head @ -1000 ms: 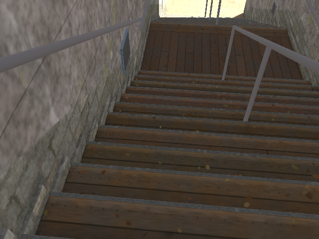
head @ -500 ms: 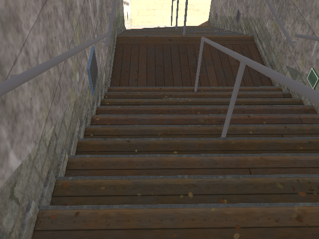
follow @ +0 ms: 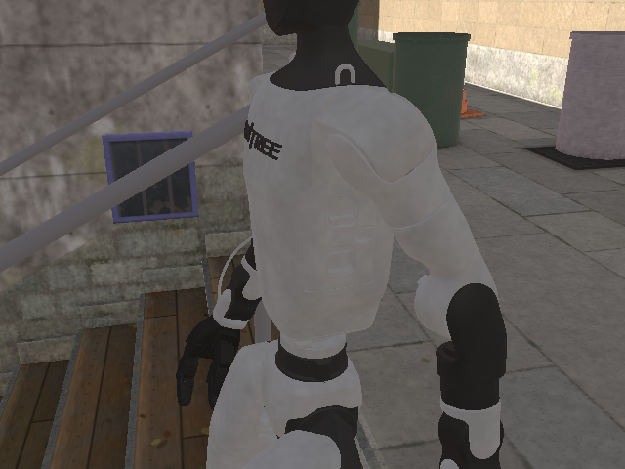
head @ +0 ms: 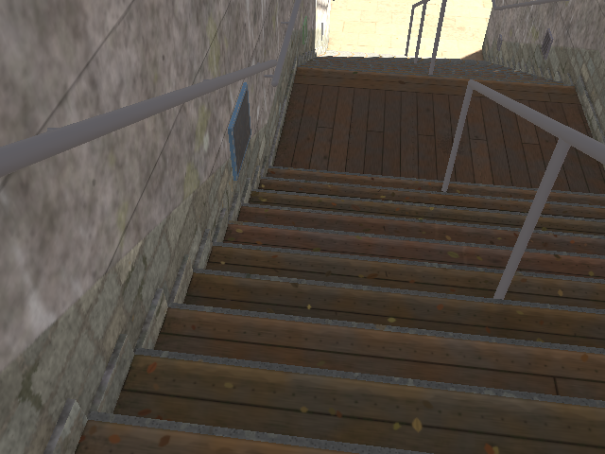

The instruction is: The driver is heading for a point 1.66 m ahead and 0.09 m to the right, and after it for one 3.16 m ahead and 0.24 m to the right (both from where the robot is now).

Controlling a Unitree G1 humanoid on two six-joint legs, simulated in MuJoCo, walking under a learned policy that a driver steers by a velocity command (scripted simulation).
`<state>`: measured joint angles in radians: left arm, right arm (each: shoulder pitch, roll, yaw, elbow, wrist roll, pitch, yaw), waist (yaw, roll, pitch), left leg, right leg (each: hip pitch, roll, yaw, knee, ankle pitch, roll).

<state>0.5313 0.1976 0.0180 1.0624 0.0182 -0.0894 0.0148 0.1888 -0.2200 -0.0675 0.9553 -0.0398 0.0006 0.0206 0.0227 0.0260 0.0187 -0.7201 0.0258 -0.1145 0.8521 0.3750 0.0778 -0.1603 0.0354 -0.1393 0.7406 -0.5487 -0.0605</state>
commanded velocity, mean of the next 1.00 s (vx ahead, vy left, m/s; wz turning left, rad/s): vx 0.06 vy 0.00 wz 0.21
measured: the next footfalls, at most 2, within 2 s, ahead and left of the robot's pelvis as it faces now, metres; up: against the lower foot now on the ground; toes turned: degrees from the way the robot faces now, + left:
left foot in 0.18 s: +0.24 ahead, +0.13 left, -0.16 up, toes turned +9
right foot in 0.76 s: +0.23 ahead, -0.08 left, -0.16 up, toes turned +15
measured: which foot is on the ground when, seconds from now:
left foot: up 0.00-0.16, down 0.18-1.00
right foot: down 0.00-0.18, up 0.20-0.74, down 0.76-1.00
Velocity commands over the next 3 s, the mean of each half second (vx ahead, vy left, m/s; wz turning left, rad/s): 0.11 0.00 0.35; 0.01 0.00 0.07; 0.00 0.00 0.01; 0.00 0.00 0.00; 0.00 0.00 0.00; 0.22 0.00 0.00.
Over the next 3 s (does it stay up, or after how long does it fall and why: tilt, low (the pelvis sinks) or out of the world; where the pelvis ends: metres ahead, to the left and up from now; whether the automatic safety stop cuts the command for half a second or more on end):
stays up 0.32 0.05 -0.14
